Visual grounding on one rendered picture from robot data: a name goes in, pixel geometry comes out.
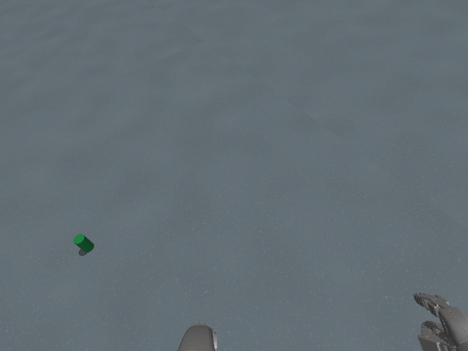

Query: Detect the can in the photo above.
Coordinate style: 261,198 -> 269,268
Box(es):
73,234 -> 94,252

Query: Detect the right robot hand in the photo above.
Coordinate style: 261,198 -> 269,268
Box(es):
414,292 -> 468,351

